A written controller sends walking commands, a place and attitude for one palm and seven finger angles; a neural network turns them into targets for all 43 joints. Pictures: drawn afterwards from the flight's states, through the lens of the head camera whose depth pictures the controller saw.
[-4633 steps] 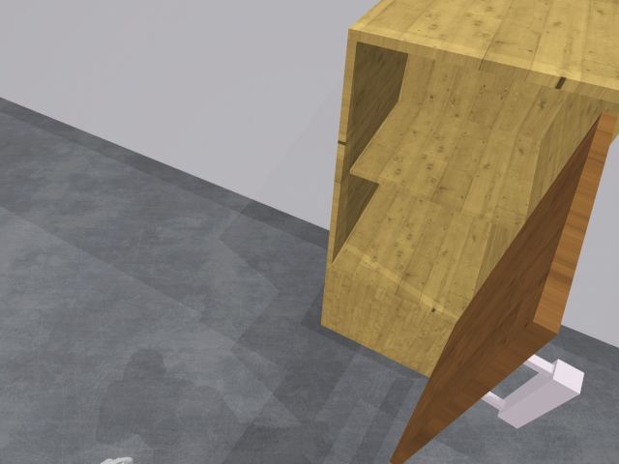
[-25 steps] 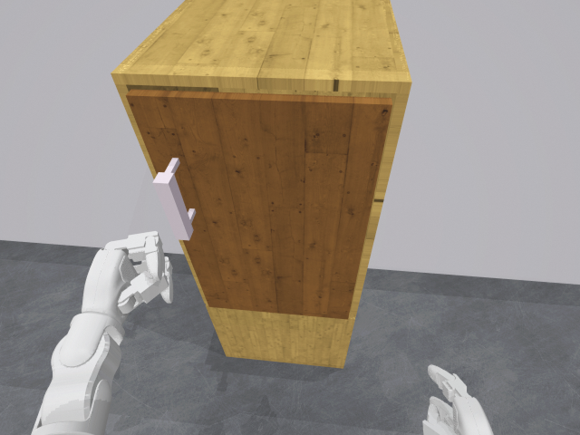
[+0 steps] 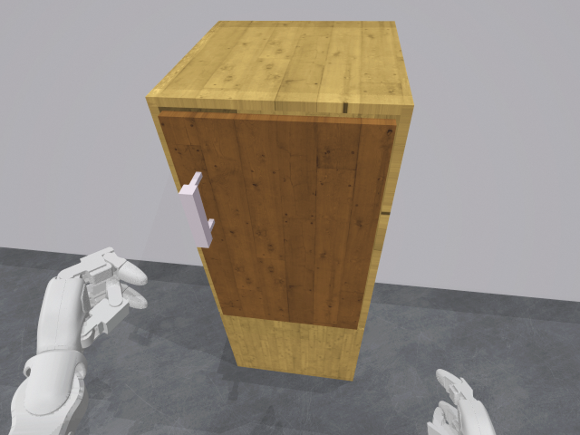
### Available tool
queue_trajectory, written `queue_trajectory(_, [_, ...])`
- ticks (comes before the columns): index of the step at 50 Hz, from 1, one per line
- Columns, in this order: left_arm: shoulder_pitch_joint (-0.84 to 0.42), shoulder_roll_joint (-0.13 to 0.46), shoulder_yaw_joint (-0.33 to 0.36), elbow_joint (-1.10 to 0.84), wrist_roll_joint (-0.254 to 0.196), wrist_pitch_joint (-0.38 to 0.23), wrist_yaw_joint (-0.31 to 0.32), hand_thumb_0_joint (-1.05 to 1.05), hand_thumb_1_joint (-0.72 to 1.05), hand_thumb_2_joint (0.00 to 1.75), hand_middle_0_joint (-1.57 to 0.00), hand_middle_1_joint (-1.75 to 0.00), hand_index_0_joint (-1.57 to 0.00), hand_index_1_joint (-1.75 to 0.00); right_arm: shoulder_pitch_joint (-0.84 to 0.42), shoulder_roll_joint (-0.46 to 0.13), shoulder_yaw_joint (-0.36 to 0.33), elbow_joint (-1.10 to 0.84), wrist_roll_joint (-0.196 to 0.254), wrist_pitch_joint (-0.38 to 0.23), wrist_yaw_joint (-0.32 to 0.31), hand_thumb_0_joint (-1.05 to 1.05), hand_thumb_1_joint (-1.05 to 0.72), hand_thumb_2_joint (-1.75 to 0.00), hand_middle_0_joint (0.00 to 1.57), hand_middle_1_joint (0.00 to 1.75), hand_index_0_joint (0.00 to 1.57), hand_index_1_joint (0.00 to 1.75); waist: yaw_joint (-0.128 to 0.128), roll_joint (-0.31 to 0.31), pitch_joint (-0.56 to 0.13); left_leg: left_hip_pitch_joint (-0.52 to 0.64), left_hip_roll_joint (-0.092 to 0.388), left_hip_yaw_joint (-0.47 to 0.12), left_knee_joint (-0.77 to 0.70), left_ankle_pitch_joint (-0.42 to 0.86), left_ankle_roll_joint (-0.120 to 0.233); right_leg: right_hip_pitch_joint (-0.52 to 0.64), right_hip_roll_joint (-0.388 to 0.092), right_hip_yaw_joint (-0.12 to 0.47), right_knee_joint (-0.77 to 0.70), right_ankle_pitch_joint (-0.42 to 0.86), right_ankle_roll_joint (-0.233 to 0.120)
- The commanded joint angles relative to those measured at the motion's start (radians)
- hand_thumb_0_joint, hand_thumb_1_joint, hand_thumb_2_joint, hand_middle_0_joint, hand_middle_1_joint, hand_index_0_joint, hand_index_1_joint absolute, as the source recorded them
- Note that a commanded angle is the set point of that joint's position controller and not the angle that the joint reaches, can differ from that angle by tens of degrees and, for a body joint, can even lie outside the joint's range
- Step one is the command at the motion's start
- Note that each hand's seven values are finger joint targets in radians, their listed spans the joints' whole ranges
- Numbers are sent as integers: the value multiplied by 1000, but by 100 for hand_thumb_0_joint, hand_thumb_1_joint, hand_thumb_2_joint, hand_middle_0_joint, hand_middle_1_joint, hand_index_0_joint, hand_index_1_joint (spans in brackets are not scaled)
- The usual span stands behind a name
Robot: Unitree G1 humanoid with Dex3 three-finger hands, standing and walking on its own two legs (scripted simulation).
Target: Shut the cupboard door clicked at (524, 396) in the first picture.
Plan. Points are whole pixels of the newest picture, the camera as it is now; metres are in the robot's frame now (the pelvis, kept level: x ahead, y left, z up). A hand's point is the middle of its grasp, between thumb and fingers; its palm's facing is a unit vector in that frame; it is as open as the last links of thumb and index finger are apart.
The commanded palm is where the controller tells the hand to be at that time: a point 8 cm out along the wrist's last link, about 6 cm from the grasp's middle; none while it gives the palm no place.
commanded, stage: draw the hand back to the body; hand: left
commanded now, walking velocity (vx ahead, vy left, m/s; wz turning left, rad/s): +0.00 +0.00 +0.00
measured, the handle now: (200, 209) +0.47 +0.21 +0.05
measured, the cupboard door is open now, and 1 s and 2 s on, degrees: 0 0 0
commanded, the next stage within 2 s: step back with the hand held close in 0.80 s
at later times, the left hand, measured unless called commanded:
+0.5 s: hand (53, 295) +0.21 +0.27 +0.17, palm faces +0.45 -0.79 -0.42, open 6.7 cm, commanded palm +0.17 +0.31 +0.18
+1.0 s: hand (61, 293) +0.21 +0.27 +0.17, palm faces +0.45 -0.78 -0.43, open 7.4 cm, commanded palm +0.16 +0.30 +0.18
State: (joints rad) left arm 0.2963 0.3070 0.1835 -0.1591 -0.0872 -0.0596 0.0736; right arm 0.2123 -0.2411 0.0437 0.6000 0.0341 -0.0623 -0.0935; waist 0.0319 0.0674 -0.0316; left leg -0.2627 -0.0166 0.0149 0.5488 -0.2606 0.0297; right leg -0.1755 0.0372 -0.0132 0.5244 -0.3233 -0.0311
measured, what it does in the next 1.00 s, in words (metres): stands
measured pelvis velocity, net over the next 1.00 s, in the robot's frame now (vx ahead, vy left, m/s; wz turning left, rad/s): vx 0.02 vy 0.00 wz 0.00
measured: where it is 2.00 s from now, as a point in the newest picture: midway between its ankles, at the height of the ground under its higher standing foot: outside the picture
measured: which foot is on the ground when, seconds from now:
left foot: down 0.00-1.00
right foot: down 0.00-1.00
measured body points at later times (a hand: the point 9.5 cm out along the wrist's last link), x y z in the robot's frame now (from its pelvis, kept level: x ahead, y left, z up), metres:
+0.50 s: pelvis +0.03 +0.01 +0.01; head +0.00 -0.02 +0.46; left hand +0.18 +0.31 +0.19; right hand +0.22 -0.21 -0.08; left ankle +0.02 +0.10 -0.73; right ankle -0.02 -0.10 -0.73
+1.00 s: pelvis +0.02 +0.00 +0.01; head +0.00 -0.03 +0.46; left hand +0.18 +0.30 +0.19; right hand +0.21 -0.23 -0.08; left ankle +0.02 +0.10 -0.73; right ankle -0.02 -0.10 -0.73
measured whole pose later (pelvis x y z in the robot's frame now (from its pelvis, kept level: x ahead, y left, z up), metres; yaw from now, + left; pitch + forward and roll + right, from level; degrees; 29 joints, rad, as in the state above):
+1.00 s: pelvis +0.02 +0.00 +0.01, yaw +0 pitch -2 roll -1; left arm 0.45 0.36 0.37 -0.34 -0.07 -0.10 0.09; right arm 0.20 -0.24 0.02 0.61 0.02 -0.04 -0.06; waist 0.05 0.08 -0.02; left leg -0.17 -0.01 0.01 0.46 -0.24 0.03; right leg -0.07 0.05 -0.01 0.39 -0.28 -0.03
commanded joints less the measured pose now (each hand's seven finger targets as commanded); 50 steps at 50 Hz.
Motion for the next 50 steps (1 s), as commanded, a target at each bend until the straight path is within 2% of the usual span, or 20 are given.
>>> queue_trajectory(1, [-162, 176, 117, -262, 9, -72, 40, 0, 90, 90, -75, -90, -75, -90, -156, -91, -37, -155, -10, -64, -3, 0, -90, -90, 20, 30, 20, 30, 4, -4, -68, 148, 28, -34, -135, 72, 10, -54, -38, 16, -160, 105, 10])
queue_trajectory(2, [-137, 192, 137, -256, 12, -70, 41, 0, 90, 90, -72, -87, -72, -87, -159, -97, -41, -149, -11, -70, -3, 0, -90, -90, 20, 30, 20, 30, 7, -31, -56, 158, 32, -34, -138, 84, 12, -61, -32, 15, -173, 119, 14])
queue_trajectory(4, [-118, 174, 128, -291, 13, -74, 39, 0, 90, 90, -67, -81, -67, -81, -157, -92, -38, -150, -13, -71, 3, 0, -90, -90, 20, 30, 20, 30, 10, -3, -57, 167, 32, -36, -153, 123, 7, -29, -35, 8, -164, 157, 8])
queue_trajectory(6, [-84, 186, 155, -292, 12, -71, 39, 0, 90, 90, -61, -75, -61, -75, -154, -93, -41, -147, -16, -69, 8, 0, -90, -90, 20, 30, 20, 30, 15, -44, -57, 170, 33, -35, -159, 148, 7, -13, -34, 4, -167, 182, 11])
queue_trajectory(10, [-30, 193, 186, -328, 9, -69, 36, 0, 90, 90, -50, -63, -50, -63, -155, -89, -45, -146, -17, -64, 16, 0, -90, -90, 20, 30, 20, 30, 22, -13, -64, 187, 34, -27, -163, 207, 5, 17, -36, 5, -169, 236, 11])
queue_trajectory(12, [-23, 227, 222, -358, 16, -72, 38, 0, 90, 90, -45, -57, -45, -57, -158, -93, -47, -142, -18, -67, 19, 0, -90, -90, 20, 30, 20, 30, 26, 3, -58, 192, 36, -30, -164, 226, 3, 15, -31, 4, -178, 245, 10])
queue_trajectory(13, [-3, 206, 214, -360, 10, -70, 38, 0, 90, 90, -42, -54, -42, -54, -154, -86, -46, -144, -19, -66, 19, 0, -90, -90, 20, 30, 20, 30, 24, -1, -51, 186, 36, -30, -165, 237, 2, 27, -37, 0, -169, 256, 9])
queue_trajectory(17, [51, 245, 271, -418, 12, -72, 40, 0, 90, 90, -31, -42, -31, -42, -153, -90, -53, -142, -20, -71, 25, 0, -90, -90, 20, 30, 20, 30, 34, 16, -87, 213, 39, -26, -147, 325, 2, 39, -34, 2, -168, 330, 12])
queue_trajectory(18, [62, 228, 261, -417, 8, -69, 40, 0, 90, 90, -28, -39, -28, -39, -148, -84, -51, -142, -20, -67, 25, 0, -90, -90, 20, 30, 20, 30, 30, 22, -76, 206, 38, -25, -151, 328, -1, 48, -39, 0, -163, 329, 11])
queue_trajectory(21, [89, 244, 297, -416, 3, -67, 40, 0, 90, 90, -20, -30, -20, -30, -149, -86, -55, -144, -20, -61, 26, 0, -90, -90, 20, 30, 20, 30, 34, -17, -61, 195, 38, -22, -149, 321, 0, 39, -37, -1, -167, 335, 14])
queue_trajectory(25, [72, 203, 253, -381, 6, -60, 37, 0, 90, 90, -20, -30, -20, -30, -146, -91, -62, -142, -18, -50, 24, 0, -90, -90, 20, 30, 20, 30, 22, -31, -30, 193, 40, -20, -159, 279, 3, 14, -38, -1, -177, 294, 17])
queue_trajectory(30, [54, 226, 263, -410, 10, -64, 42, 0, 90, 90, -20, -30, -20, -30, -153, -90, -62, -144, -21, -54, 18, 0, -90, -90, 20, 30, 20, 30, 29, -35, -63, 202, 33, -19, -157, 277, 9, 34, -41, 1, -175, 300, 18])
queue_trajectory(32, [53, 261, 294, -436, 14, -68, 46, 0, 90, 90, -20, -30, -20, -30, -153, -94, -62, -140, -22, -59, 17, 0, -90, -90, 20, 30, 20, 30, 36, -6, -85, 211, 33, -21, -151, 300, 8, 44, -38, 3, -175, 320, 16])
queue_trajectory(36, [77, 247, 291, -428, 9, -68, 47, 0, 90, 90, -20, -30, -20, -30, -154, -83, -58, -140, -23, -59, 19, 0, -90, -90, 20, 30, 20, 30, 36, -16, -70, 197, 30, -15, -149, 304, 6, 48, -41, 3, -172, 338, 16])
queue_trajectory(38, [84, 236, 283, -418, 7, -66, 44, 0, 90, 90, -20, -30, -20, -30, -152, -81, -57, -136, -21, -57, 19, 0, -90, -90, 20, 30, 20, 30, 32, 8, -55, 196, 32, -13, -152, 306, 4, 47, -43, 5, -176, 339, 16])
queue_trajectory(40, [88, 233, 284, -397, 3, -63, 42, 0, 90, 90, -20, -30, -20, -30, -156, -82, -59, -138, -21, -53, 19, 0, -90, -90, 20, 30, 20, 30, 34, -27, -29, 186, 33, -12, -155, 283, 7, 33, -41, 7, -184, 322, 19])
queue_trajectory(46, [84, 230, 280, -396, 3, -69, 38, 0, 90, 90, -20, -30, -20, -30, -159, -82, -61, -139, -21, -50, 20, 0, -90, -90, 20, 30, 20, 30, 33, -19, -29, 191, 30, -6, -158, 259, 11, 31, -41, 11, -196, 304, 22])
queue_trajectory(47, [-101, 409, 440, -456, 18, -120, 60, 0, 90, 90, -20, -30, -20, -30, -138, -97, -58, -183, -3, -32, 22, 0, -90, -90, 20, 30, 20, 30, -3, 29, 36, 156, 39, -32, -116, 175, 22, -46, -95, 103, -264, 348, 25])
queue_trajectory(48, [4, 308, 354, -420, 19, -132, 47, 0, 90, 90, -20, -30, -20, -30, -150, -95, -69, -153, -16, -24, 19, 0, -90, -90, 20, 30, 20, 30, -5, -42, -19, 131, 46, -52, -78, 174, 28, -31, -129, 117, -242, 381, 16])
queue_trajectory(50, [121, 249, 296, -369, 21, -129, 39, 0, 90, 90, -20, -30, -20, -30, -145, -108, -80, -157, -20, 0, 22, 0, -90, -90, 20, 30, 20, 30, -12, -76, -42, 145, 51, -36, -57, 206, 26, -54, -140, 123, -228, 445, 30])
